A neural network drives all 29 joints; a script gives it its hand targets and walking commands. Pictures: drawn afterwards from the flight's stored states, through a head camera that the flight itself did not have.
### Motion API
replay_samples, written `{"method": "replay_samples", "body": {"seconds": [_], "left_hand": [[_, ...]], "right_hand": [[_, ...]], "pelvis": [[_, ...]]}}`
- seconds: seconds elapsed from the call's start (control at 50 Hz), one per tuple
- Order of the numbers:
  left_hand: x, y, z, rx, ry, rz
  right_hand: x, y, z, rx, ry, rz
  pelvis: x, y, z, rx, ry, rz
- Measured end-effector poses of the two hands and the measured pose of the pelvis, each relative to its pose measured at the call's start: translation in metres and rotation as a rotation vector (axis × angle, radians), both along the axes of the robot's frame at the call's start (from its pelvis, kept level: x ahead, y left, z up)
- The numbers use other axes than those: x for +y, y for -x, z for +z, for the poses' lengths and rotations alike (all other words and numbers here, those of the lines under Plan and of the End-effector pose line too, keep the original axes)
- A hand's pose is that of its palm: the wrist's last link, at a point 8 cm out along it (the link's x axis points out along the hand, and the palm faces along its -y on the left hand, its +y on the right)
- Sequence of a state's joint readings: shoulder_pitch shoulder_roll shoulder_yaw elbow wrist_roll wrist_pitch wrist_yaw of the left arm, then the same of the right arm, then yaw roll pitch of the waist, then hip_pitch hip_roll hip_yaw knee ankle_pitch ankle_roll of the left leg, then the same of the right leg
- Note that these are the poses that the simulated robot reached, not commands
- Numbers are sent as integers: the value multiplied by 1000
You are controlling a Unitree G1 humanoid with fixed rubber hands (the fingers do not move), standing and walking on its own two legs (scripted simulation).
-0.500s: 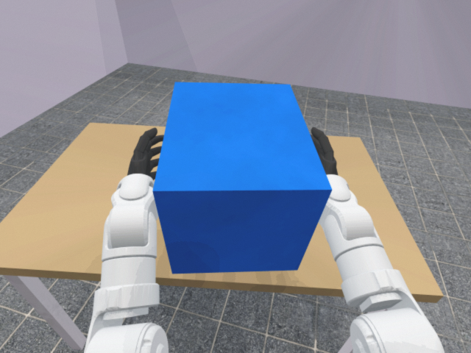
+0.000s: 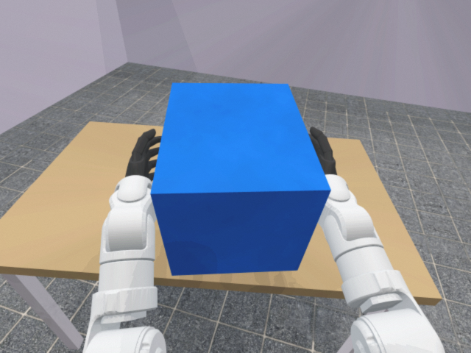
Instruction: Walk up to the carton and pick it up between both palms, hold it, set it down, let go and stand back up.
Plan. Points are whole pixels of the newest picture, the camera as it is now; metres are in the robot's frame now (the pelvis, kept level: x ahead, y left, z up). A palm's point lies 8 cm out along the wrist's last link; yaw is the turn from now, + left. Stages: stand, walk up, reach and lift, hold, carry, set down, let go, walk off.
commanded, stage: hold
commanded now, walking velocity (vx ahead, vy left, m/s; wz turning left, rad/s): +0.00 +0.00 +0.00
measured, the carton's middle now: (233, 174) +0.38 +0.00 +0.17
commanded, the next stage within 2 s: none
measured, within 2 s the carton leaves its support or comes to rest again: neither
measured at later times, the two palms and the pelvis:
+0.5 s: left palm (144, 174) +0.36 +0.14 +0.18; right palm (326, 173) +0.36 -0.16 +0.18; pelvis +0.00 +0.00 +0.00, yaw -1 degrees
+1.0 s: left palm (147, 174) +0.36 +0.14 +0.18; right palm (327, 175) +0.36 -0.16 +0.17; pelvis +0.00 +0.00 +0.00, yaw -1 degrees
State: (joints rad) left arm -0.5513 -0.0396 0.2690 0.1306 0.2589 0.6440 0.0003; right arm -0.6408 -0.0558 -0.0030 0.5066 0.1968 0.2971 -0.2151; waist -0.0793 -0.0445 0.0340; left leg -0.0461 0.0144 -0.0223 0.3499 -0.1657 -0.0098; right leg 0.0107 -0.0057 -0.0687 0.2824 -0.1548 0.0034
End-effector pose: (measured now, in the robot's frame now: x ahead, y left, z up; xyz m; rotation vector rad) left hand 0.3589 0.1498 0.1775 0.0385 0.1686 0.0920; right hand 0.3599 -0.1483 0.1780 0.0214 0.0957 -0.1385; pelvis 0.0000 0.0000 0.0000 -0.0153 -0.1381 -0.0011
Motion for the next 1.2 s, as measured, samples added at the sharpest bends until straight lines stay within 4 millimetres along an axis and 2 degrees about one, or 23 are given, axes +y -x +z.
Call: {"method": "replay_samples", "body": {"seconds": [0.36,0.74,1.04,1.2], "left_hand": [[-10,-2,8,-9,-10,-8],[-1,-1,3,4,1,8],[-11,-6,3,9,-15,-12],[-11,-5,8,-7,-10,-6]], "right_hand": [[-9,2,4,-9,-6,-12],[0,-2,2,4,-9,3],[-11,-1,-4,9,-5,-16],[-11,-2,4,-8,-4,-12]], "pelvis": [[0,3,0,2,-3,-11],[-1,4,0,1,-2,-4],[-1,3,0,10,-4,-14],[-2,0,0,-3,-4,-13]]}}
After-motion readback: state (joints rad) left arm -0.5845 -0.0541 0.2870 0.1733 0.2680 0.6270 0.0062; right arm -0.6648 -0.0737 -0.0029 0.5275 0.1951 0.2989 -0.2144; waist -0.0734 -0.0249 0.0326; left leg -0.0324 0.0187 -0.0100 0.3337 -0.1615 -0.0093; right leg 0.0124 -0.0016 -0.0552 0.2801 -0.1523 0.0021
